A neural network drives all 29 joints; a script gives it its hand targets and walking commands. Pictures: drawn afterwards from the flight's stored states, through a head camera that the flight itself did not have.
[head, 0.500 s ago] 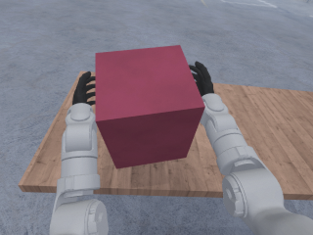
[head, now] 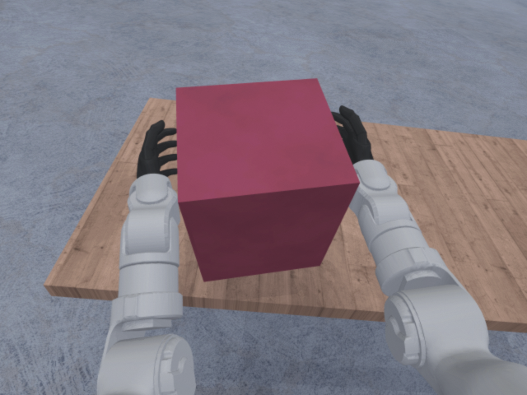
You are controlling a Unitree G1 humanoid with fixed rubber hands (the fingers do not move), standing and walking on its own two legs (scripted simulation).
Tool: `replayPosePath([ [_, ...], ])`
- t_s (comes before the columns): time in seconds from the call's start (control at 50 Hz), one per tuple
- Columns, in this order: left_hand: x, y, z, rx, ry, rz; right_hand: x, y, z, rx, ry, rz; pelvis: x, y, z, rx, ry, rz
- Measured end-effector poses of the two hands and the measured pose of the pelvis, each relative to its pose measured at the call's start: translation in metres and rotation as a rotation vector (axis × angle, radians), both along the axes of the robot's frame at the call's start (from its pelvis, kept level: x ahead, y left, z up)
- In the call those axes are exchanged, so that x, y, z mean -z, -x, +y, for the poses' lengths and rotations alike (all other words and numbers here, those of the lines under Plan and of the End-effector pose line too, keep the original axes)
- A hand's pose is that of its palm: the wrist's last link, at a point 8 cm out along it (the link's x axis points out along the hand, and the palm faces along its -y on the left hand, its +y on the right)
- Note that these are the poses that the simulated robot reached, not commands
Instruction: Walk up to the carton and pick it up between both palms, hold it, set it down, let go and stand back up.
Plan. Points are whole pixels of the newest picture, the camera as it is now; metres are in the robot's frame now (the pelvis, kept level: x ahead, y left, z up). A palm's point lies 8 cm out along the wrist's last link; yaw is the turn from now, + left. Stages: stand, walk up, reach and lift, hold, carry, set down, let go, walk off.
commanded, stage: set down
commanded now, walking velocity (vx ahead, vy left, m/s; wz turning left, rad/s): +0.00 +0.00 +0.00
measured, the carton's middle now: (256, 187) +0.41 +0.06 +0.12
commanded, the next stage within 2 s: none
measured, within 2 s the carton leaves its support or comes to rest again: rests again in 1.70 s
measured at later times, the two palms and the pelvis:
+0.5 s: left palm (158, 189) +0.38 +0.21 +0.11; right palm (339, 173) +0.45 -0.08 +0.13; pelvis +0.02 +0.01 +0.00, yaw -1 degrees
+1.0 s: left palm (168, 193) +0.38 +0.19 +0.11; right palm (347, 181) +0.45 -0.10 +0.12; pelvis +0.02 +0.00 +0.00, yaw -1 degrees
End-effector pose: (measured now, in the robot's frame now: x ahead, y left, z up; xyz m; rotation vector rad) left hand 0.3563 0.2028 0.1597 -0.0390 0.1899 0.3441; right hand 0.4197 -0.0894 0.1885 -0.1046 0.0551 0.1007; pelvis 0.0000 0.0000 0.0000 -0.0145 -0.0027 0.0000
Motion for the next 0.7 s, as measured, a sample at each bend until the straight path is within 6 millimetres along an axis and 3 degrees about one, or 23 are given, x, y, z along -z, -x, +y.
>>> replayPosePath([
  [0.08,-0.026,-0.001,-0.001,0.001,-0.057,-0.017,-0.021,-0.003,-0.002,-0.01,-0.05,-0.019,0.0,0.0,-0.004,-0.009,-0.009,-0.018],
  [0.16,-0.034,-0.006,-0.004,0.021,-0.061,0.023,-0.024,-0.006,-0.006,-0.003,-0.086,0.027,0.0,-0.002,-0.004,-0.014,-0.026,-0.04],
  [0.22,-0.021,-0.013,-0.006,0.044,-0.035,0.083,-0.011,-0.008,-0.009,0.014,-0.068,0.086,0.0,-0.004,-0.004,-0.013,-0.033,-0.044],
  [0.36,0.039,-0.023,-0.006,0.045,0.046,0.154,0.045,-0.016,-0.009,0.037,-0.017,0.164,0.0,-0.009,-0.001,0.009,-0.027,-0.008],
  [0.44,0.054,-0.023,0.0,0.002,0.049,0.122,0.06,-0.023,-0.001,0.008,-0.01,0.138,0.0,-0.015,0.003,0.024,-0.018,0.052],
  [0.52,0.046,-0.025,0.008,-0.039,0.006,0.079,0.054,-0.034,0.009,-0.036,-0.029,0.094,0.0,-0.02,0.006,0.023,-0.009,0.087],
  [0.64,0.019,-0.029,0.014,-0.071,-0.062,0.043,0.029,-0.05,0.018,-0.084,-0.05,0.046,0.0,-0.025,0.006,0.004,-0.007,0.08],
  [0.7,0.021,-0.03,0.012,-0.071,-0.061,0.073,0.026,-0.053,0.017,-0.091,-0.033,0.072,-0.001,-0.025,0.004,-0.003,-0.013,0.062],
])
